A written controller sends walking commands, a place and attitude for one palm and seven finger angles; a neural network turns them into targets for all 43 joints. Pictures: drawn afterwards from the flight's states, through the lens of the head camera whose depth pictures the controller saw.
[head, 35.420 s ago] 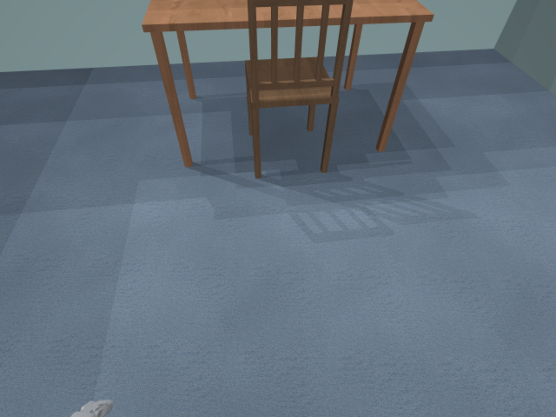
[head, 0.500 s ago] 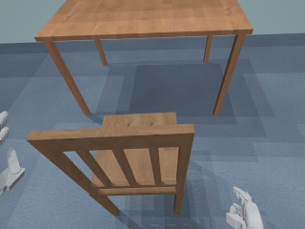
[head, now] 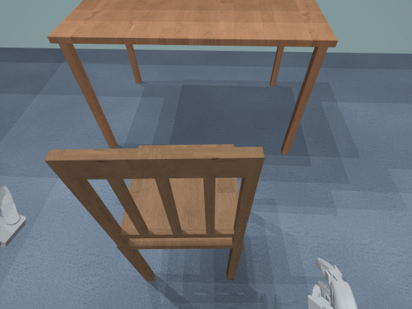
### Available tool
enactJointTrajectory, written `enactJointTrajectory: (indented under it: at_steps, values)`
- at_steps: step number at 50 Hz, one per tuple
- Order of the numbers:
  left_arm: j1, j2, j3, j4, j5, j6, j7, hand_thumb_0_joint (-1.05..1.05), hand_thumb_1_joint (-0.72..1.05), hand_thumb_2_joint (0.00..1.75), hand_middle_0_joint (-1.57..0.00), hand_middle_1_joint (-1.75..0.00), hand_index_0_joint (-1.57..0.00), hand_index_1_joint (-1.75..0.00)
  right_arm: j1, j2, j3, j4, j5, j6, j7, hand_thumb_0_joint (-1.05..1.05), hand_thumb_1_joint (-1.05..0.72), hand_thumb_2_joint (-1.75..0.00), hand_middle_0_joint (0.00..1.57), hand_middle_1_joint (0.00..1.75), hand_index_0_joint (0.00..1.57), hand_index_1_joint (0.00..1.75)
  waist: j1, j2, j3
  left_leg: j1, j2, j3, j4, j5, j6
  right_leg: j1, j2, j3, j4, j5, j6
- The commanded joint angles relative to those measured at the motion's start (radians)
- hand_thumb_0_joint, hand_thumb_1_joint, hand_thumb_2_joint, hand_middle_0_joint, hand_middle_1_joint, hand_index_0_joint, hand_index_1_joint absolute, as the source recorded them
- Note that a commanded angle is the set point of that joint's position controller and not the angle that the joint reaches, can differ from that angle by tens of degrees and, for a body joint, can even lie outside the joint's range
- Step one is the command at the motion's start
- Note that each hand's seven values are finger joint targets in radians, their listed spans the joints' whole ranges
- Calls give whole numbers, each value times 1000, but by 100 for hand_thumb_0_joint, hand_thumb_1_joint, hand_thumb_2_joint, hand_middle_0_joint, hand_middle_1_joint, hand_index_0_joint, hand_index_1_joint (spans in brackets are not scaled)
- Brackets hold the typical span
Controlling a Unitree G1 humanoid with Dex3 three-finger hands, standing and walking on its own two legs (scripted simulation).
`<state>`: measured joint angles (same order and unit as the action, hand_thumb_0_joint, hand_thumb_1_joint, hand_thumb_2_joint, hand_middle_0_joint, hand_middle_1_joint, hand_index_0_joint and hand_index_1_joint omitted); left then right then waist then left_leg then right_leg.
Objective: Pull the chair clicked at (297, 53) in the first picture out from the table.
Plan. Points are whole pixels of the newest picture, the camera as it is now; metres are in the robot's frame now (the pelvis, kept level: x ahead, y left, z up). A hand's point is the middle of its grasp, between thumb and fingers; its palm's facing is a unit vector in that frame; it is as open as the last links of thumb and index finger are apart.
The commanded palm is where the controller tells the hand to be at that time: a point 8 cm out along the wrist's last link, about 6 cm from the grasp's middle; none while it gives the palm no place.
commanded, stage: step back with the hand held close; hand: left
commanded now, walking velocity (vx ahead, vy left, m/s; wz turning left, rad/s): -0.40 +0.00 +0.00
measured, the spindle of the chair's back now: (170, 207) +0.35 +0.12 -0.08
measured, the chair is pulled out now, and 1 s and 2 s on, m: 0.62 0.62 0.62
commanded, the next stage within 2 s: stop stepping back and stand still in 0.96 s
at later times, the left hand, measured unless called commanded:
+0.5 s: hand (0, 222) +0.19 +0.28 +0.18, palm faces +0.45 -0.73 -0.51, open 7.5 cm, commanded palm +0.13 +0.31 +0.19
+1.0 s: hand out of the picture +0.10 +0.26 +0.18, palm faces +0.40 -0.75 -0.52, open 7.5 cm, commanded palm +0.04 +0.30 +0.19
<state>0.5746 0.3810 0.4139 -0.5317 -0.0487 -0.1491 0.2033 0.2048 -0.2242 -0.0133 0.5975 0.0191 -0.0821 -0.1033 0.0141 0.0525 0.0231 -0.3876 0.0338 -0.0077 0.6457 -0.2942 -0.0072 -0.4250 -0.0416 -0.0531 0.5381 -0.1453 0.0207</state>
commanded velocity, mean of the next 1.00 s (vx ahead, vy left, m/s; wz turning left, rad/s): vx -0.40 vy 0.00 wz -0.01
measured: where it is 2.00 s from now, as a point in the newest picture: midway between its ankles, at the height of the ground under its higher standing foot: outside the picture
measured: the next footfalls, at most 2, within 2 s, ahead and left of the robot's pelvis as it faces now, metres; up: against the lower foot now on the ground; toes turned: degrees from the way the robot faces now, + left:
right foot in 0.58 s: +0.03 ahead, -0.14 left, +0.00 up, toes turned -2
left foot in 0.84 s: -0.04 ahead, +0.14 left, +0.00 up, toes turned +2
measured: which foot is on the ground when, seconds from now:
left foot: down 0.00-0.62, up 0.64-0.82, down 0.84-1.00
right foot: down 0.00-0.40, up 0.42-0.56, down 0.58-1.00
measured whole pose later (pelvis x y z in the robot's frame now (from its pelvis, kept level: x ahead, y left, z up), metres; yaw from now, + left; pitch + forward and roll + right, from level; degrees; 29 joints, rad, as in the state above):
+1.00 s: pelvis -0.09 +0.00 +0.01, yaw +1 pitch +1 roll -1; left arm 0.61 0.44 0.48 -0.62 -0.07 -0.23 0.16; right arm 0.16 -0.16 -0.05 0.64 0.00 -0.17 -0.06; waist 0.01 0.00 0.10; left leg -0.33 0.06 -0.02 0.59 -0.28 -0.03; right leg -0.38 0.00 -0.04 0.61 -0.29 0.00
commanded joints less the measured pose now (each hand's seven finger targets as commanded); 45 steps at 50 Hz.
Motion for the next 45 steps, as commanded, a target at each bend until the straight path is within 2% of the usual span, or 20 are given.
enactJointTrajectory:
  at_steps: [1,7,15,17,19,20,21,23,25,29,30,31,32,34,37,39,40,42,44,45]
  values:
    - [-5,207,167,-223,4,-72,22,0,90,90,-20,-30,-20,-30,-102,-109,-45,-158,-1,-59,-6,0,-90,-90,20,30,20,30,-2,17,-99,-82,93,-106,-201,-168,48,119,-86,101,-98,-160,-45]
    - [29,191,178,-250,-6,-86,14,0,90,90,-20,-30,-20,-30,-108,-101,-57,-147,-4,-67,-2,0,-90,-90,20,30,20,30,3,58,-157,-99,137,-122,-181,47,53,196,-59,68,23,59,-37]
    - [45,207,182,-239,-11,-86,21,0,90,90,-20,-30,-20,-30,-83,-77,-69,-114,-9,-51,6,0,-90,-90,20,30,20,30,-12,-135,-188,34,24,-51,36,-106,12,62,-245,206,-183,-28,-144]
    - [40,221,199,-264,-6,-96,23,0,90,90,-20,-30,-20,-30,-110,-84,-65,-126,-8,-51,0,0,-90,-90,20,30,20,30,-9,-83,-158,32,70,-107,-106,-77,37,32,-164,133,-117,-89,-100]
    - [47,245,236,-283,3,-114,27,0,90,90,-20,-30,-20,-30,-142,-106,-62,-137,-11,-63,-12,0,-90,-90,20,30,20,30,-8,158,-125,-87,204,-233,-317,-122,88,79,-22,36,90,-180,-26]
    - [38,215,214,-294,2,-117,25,0,90,90,-20,-30,-20,-30,-139,-90,-51,-140,-14,-73,-14,0,-90,-90,20,30,20,30,-18,248,-125,-163,270,-293,-374,-72,119,128,29,19,248,-226,-5]
    - [17,214,214,-303,1,-117,22,0,90,90,-20,-30,-20,-30,-124,-81,-57,-125,-24,-82,-12,0,-90,-90,20,30,20,30,-19,230,-137,-120,287,-287,-339,137,133,95,30,52,318,-285,-8]
    - [27,180,174,-299,-9,-120,0,0,90,90,-20,-30,-20,-30,-75,-82,-74,-95,-30,-109,10,0,-90,-90,20,30,20,30,-5,181,-173,129,263,-217,-213,604,131,3,28,49,228,-283,-14]
    - [53,160,148,-289,-15,-121,-19,0,90,90,-20,-30,-20,-30,-68,-81,-72,-86,-30,-128,27,0,-90,-90,20,30,20,30,7,196,-201,257,241,-185,-164,778,105,26,18,34,79,-191,-29]
    - [56,221,194,-247,-14,-126,-40,0,90,90,-20,-30,-20,-30,-110,-91,-57,-81,-36,-130,31,0,-90,-90,20,30,20,30,18,113,-151,134,190,-150,-98,429,59,188,-20,24,-187,112,-47]
    - [47,220,187,-234,-20,-130,-45,0,90,90,-20,-30,-20,-30,-107,-81,-50,-88,-30,-123,31,0,-90,-90,20,30,20,30,7,1,-158,86,131,-90,-5,268,32,207,-91,80,-207,280,-76]
    - [41,209,162,-222,-25,-123,-49,0,90,90,-20,-30,-20,-30,-73,-84,-76,-95,-14,-112,30,0,-90,-90,20,30,20,30,-7,-214,-203,44,20,-14,139,54,-14,188,-214,253,-209,345,-153]
    - [40,211,160,-217,-36,-122,-43,0,90,90,-20,-30,-20,-30,-82,-83,-90,-102,-6,-99,33,0,-90,-90,20,30,20,30,1,-307,-198,-11,-40,-23,343,-171,-28,152,-348,337,-254,328,-238]
    - [61,235,213,-188,-25,-105,-26,0,90,90,-20,-30,-20,-30,-140,-45,-65,-111,-14,-73,31,0,-90,-90,20,30,20,30,0,-211,-185,-120,-7,-115,459,-267,-20,205,-370,309,-190,417,-277]
    - [89,222,208,-223,-15,-111,-5,0,90,90,-20,-30,-20,-30,-156,-34,-34,-129,-3,-43,7,0,-90,-90,20,30,20,30,-16,-172,-200,-62,20,-68,120,-227,-21,293,-257,146,-56,615,-169]
    - [124,251,233,-241,-23,-117,4,0,90,90,-20,-30,-20,-30,-144,-52,-46,-119,2,-35,-5,0,-90,-90,20,30,20,30,-24,-134,-212,61,4,22,-218,16,-11,300,-208,114,20,558,-103]
    - [122,219,197,-277,-30,-131,-4,0,90,90,-20,-30,-20,-30,-121,-47,-52,-116,1,-37,-4,0,-90,-90,20,30,20,30,-12,-83,-219,154,49,14,-284,236,8,256,-155,62,67,446,-59]
    - [93,237,209,-357,-35,-158,-17,0,90,90,-20,-30,-20,-30,-99,-90,-91,-124,3,-83,8,0,-90,-90,20,30,20,30,-11,148,-201,295,293,-167,-279,739,112,1,-5,38,248,-182,0]
    - [105,238,235,-313,-33,-147,-27,0,90,90,-20,-30,-20,-30,-115,-67,-82,-87,-33,-119,17,0,-90,-90,20,30,20,30,-5,302,-192,249,337,-221,-231,860,179,-55,18,98,381,-401,14]
    - [63,210,208,-337,-24,-148,-28,0,90,90,-20,-30,-20,-30,-95,-67,-82,-69,-33,-123,23,0,-90,-90,20,30,20,30,-11,260,-161,262,309,-166,-186,920,160,-45,18,101,309,-344,4]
